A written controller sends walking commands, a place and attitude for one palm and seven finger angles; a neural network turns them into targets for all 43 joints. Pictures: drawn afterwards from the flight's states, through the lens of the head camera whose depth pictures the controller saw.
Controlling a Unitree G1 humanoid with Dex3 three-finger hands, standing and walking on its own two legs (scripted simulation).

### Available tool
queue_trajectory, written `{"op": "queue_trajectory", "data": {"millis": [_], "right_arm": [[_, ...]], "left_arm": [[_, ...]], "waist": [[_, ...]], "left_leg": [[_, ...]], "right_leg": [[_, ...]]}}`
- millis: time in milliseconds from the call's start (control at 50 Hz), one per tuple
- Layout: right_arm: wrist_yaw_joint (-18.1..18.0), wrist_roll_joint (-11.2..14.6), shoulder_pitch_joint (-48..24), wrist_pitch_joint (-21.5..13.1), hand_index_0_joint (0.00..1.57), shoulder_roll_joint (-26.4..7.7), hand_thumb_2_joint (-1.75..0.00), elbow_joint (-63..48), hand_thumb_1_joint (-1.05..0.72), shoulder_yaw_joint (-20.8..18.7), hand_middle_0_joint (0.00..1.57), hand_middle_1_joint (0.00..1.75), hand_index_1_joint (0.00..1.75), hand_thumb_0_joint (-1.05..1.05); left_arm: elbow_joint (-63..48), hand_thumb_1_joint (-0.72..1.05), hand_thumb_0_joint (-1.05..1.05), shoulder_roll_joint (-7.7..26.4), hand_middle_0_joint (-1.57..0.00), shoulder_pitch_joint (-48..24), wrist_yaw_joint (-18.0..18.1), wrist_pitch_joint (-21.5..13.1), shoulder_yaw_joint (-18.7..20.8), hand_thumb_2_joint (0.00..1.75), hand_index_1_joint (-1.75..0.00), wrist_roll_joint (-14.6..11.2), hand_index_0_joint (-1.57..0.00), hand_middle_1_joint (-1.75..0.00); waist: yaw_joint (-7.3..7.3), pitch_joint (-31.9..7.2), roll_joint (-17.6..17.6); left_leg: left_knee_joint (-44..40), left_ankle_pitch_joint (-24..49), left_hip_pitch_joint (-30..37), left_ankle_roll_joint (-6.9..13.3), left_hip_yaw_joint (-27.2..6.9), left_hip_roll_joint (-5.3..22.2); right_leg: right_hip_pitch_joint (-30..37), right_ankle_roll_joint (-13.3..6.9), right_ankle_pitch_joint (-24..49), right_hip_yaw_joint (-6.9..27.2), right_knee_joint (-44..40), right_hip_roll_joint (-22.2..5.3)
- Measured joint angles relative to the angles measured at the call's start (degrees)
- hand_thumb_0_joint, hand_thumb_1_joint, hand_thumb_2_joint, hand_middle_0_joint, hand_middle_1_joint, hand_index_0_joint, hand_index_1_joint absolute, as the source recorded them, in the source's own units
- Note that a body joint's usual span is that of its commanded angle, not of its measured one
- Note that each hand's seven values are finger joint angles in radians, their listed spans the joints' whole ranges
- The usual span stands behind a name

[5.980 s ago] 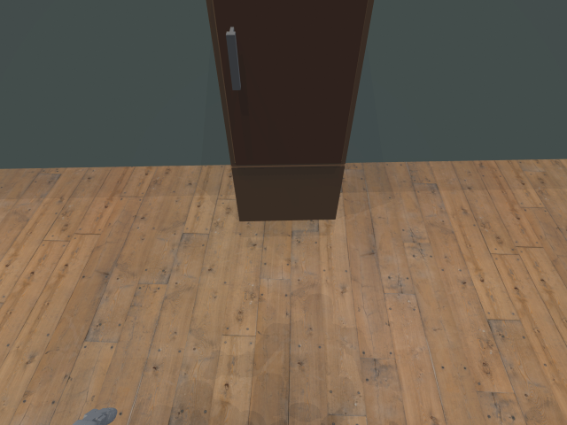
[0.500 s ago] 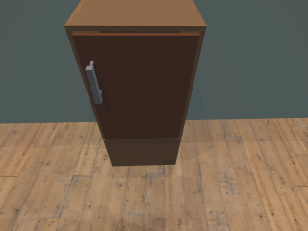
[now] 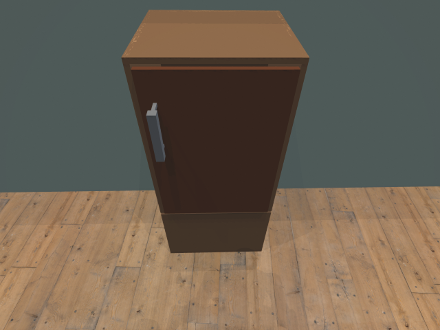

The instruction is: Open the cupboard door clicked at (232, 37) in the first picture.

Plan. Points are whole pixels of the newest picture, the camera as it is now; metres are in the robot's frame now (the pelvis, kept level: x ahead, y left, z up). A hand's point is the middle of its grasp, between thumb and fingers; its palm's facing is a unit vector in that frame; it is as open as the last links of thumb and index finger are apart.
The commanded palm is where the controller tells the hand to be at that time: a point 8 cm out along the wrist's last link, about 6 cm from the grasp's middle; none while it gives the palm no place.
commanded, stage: shuffle to correct the standing spot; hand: left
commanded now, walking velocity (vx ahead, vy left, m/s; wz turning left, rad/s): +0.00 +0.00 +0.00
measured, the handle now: (157, 132) +0.60 +0.21 +0.02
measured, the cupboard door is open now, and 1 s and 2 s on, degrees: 0 0 0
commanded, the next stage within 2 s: come to a stop and stand still in 0.40 s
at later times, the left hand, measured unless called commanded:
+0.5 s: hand out of the picture -0.02 +0.14 -0.19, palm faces +0.11 -0.99 -0.13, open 7.3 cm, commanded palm none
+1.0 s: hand out of the picture +0.14 +0.17 -0.18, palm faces +0.12 -0.97 -0.19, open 7.3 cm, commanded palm none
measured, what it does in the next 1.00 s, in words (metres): steps on the spot: right foot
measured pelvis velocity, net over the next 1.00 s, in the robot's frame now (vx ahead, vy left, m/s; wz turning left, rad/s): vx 0.08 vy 0.00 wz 0.07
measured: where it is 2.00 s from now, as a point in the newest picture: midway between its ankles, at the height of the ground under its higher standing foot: outside the picture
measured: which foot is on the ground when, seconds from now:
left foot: down 0.00-1.00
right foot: down 0.00-0.52, up 0.54-0.66, down 0.68-1.00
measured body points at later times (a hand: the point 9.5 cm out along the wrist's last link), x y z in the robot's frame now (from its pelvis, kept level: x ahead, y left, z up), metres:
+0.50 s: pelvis +0.06 -0.01 -0.01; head +0.06 +0.01 +0.44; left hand -0.02 +0.20 -0.17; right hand +0.02 -0.23 -0.16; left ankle -0.01 +0.09 -0.74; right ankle +0.05 -0.13 -0.74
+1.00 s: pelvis +0.08 +0.00 -0.01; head +0.10 +0.00 +0.44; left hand +0.13 +0.23 -0.16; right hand +0.11 -0.23 -0.16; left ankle +0.04 +0.08 -0.74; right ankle +0.13 -0.13 -0.74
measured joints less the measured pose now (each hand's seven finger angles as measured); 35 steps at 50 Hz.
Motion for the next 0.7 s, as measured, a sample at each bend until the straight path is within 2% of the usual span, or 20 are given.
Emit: {"op": "queue_trajectory", "data": {"millis": [140,220,380,460,500,540,600,640,680,700], "right_arm": [[0.1,0.0,0.1,0.6,0.2,-0.1,-0.9,2.1,-0.91,0.0,0.2,0.3,0.3,0.01],[0.1,-0.3,2.2,1.5,0.2,0.4,-0.9,3.1,-0.91,-0.3,0.2,0.3,0.3,0.01],[-0.2,-0.3,6.6,1.6,0.2,1.6,-0.9,5.0,-0.91,-0.6,0.2,0.3,0.3,0.01],[-0.4,-0.1,7.2,1.0,0.2,2.4,-0.9,5.6,-0.91,-0.6,0.2,0.3,0.3,0.01],[-0.5,0.0,7.2,0.1,0.2,3.1,-0.9,5.7,-0.91,-0.5,0.2,0.3,0.3,0.01],[-1.1,-0.1,7.3,-1.2,0.2,3.7,-0.9,5.8,-0.91,-0.5,0.2,0.3,0.3,0.01],[-2.1,-0.5,7.7,-1.9,0.2,4.5,-0.9,5.6,-0.91,-0.2,0.2,0.3,0.3,0.01],[-2.5,-0.4,8.2,-1.6,0.2,4.9,-0.9,5.7,-0.91,0.0,0.2,0.3,0.3,0.01],[-2.5,0.3,9.0,-1.1,0.2,5.6,-0.9,6.2,-0.91,0.0,0.2,0.3,0.3,0.0],[-2.3,0.6,9.2,-0.7,0.2,5.7,-0.9,6.5,-0.91,-0.2,0.2,0.3,0.3,0.0]], "left_arm": [[2.0,0.91,0.0,-1.3,-0.2,1.9,0.1,0.2,-0.5,0.9,-0.3,0.1,-0.2,-0.3],[2.7,0.91,0.0,-2.4,-0.2,4.0,-0.4,0.7,-0.3,0.9,-0.3,0.6,-0.2,-0.3],[3.5,0.91,0.0,-4.3,-0.2,8.1,-0.6,0.0,0.6,0.9,-0.3,0.4,-0.2,-0.3],[4.6,0.91,0.0,-5.0,-0.2,9.6,-0.4,-0.3,1.1,0.9,-0.3,0.2,-0.2,-0.3],[5.4,0.91,0.0,-5.2,-0.2,10.0,-0.5,-0.1,1.2,0.9,-0.3,0.1,-0.2,-0.3],[6.1,0.91,0.0,-5.5,-0.2,9.7,-0.5,0.4,1.0,0.9,-0.3,0.3,-0.2,-0.3],[6.0,0.91,0.01,-5.7,-0.2,7.1,-0.7,1.2,0.9,0.9,-0.3,0.3,-0.2,-0.3],[4.6,0.91,0.01,-5.5,-0.2,4.4,-0.8,1.0,1.2,0.9,-0.3,0.1,-0.2,-0.3],[2.9,0.92,0.02,-4.4,-0.2,2.2,0.0,0.1,1.5,0.9,-0.3,0.2,-0.2,-0.3],[2.6,0.93,0.02,-3.9,-0.2,1.3,0.2,-0.4,1.7,0.9,-0.3,0.0,-0.2,-0.3]], "waist": [[0.04,0.8,-0.2],[-0.08,0.5,-0.1],[0.17,0.7,0.5],[0.19,0.7,0.1],[0.19,0.8,-1.2],[-0.06,0.9,-1.5],[-1.51,2.1,-0.7],[-2.09,3.1,-0.1],[-1.88,3.9,-0.6],[-1.8,4.0,-0.3]], "left_leg": [[-1.1,0.6,0.4,0.0,-0.1,-0.1],[-0.2,-0.4,-0.2,0.0,-0.8,0.0],[5.6,-5.1,-2.5,-0.5,-2.9,1.1],[8.3,-7.9,-2.6,-1.0,-2.6,2.0],[7.7,-8.7,-1.3,-0.7,-1.8,1.5],[6.7,-9.1,0.3,-0.2,-0.8,1.3],[4.0,-8.6,3.0,-0.2,-0.8,1.7],[2.9,-8.2,4.1,-0.7,-1.6,1.8],[4.6,-8.8,4.2,-1.3,-2.0,1.2],[6.5,-9.6,3.7,-1.6,-2.4,1.3]], "right_leg": [[0.3,0.1,0.4,-0.1,-0.8,-0.1],[-0.4,-0.2,-2.5,-0.7,0.9,-0.1],[-0.7,-1.1,-5.1,-2.8,3.8,0.9],[-0.5,-1.1,-7.6,-3.3,5.6,1.3],[-0.4,-1.0,-9.0,-2.5,7.1,0.7],[-2.1,-1.4,-11.4,-2.2,12.3,0.4],[-5.5,-1.7,-17.0,-2.6,18.8,0.7],[-5.7,-1.6,-12.1,-3.1,13.6,0.6],[-4.1,-2.0,0.6,-2.8,6.5,-0.1],[-3.7,-2.1,0.2,-3.2,6.9,-0.1]]}}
